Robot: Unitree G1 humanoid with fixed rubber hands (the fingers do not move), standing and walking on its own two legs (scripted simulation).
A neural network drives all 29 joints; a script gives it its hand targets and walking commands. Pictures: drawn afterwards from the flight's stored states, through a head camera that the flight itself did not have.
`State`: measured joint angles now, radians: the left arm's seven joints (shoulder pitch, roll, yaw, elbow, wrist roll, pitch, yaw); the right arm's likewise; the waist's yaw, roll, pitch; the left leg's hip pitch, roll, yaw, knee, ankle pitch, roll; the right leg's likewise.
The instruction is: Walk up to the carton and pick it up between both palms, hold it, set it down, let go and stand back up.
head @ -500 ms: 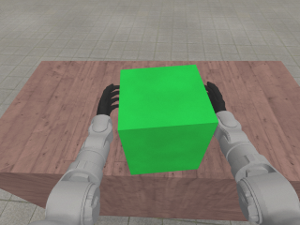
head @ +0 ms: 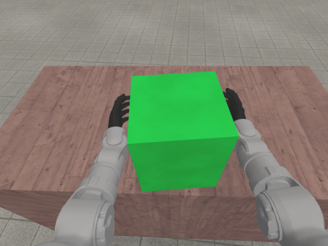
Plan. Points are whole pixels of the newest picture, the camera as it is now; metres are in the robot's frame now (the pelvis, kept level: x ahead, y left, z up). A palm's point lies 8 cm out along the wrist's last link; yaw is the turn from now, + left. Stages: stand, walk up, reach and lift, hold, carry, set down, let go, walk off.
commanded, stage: reach and lift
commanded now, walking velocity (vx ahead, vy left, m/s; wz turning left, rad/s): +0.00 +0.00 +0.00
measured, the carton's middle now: (176, 135) +0.40 +0.03 +0.04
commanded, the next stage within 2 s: none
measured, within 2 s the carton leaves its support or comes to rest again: leaves its support in 1.02 s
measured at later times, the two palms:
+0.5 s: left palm (114, 128) +0.38 +0.18 +0.08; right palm (234, 124) +0.41 -0.12 +0.08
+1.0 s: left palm (115, 127) +0.38 +0.18 +0.08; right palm (235, 126) +0.41 -0.12 +0.08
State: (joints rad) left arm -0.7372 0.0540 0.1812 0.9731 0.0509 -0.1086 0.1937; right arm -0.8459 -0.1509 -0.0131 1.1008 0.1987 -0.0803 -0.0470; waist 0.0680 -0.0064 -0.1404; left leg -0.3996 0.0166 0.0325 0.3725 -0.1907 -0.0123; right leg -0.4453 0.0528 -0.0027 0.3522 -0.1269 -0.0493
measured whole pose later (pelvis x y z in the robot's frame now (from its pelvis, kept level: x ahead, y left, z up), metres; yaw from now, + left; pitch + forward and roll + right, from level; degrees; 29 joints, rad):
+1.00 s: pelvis -0.01 +0.00 +0.00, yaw +0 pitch +10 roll +0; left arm -0.73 -0.04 0.38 0.91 0.28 -0.06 0.15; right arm -0.79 -0.04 -0.36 1.10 -0.16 -0.20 -0.01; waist 0.07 -0.01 -0.13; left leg -0.36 0.02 0.03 0.37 -0.18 -0.01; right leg -0.38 0.06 -0.01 0.29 -0.09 -0.05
